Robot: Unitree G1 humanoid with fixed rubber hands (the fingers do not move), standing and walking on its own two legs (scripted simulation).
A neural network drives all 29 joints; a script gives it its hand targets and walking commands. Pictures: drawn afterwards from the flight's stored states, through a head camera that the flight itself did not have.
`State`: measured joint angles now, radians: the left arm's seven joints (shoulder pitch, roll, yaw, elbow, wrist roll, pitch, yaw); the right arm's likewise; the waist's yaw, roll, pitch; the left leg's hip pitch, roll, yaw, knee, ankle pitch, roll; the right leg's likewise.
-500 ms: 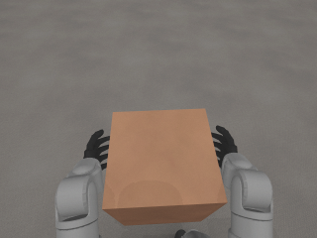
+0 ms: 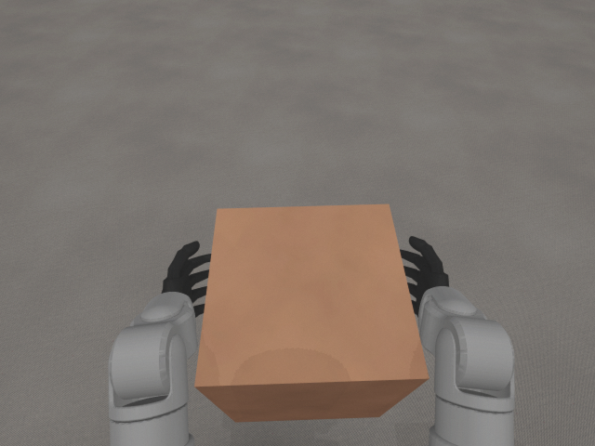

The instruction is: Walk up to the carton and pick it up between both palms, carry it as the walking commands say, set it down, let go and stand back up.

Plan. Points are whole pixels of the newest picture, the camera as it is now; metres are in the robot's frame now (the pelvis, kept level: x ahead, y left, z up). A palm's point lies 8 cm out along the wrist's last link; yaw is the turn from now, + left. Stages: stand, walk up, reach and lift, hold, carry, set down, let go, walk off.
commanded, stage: carry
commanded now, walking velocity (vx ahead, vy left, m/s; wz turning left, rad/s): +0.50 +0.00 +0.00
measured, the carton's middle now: (305, 322) +0.27 +0.00 +0.03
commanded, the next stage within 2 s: none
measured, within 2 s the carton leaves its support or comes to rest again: neither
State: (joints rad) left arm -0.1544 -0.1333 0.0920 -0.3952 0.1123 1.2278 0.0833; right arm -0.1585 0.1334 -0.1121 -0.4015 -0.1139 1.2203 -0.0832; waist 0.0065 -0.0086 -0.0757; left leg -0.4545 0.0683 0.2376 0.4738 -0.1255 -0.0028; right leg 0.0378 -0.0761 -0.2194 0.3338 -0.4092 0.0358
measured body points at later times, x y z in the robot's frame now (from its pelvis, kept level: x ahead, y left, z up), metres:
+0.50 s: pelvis +0.32 -0.02 -0.01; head +0.32 -0.03 +0.44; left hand +0.60 +0.13 +0.08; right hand +0.60 -0.18 +0.08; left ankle +0.13 +0.09 -0.71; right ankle +0.43 -0.11 -0.73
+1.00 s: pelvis +0.63 +0.01 -0.01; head +0.64 +0.02 +0.44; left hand +0.91 +0.16 +0.07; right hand +0.91 -0.15 +0.08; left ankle +0.72 +0.09 -0.73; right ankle +0.44 -0.11 -0.70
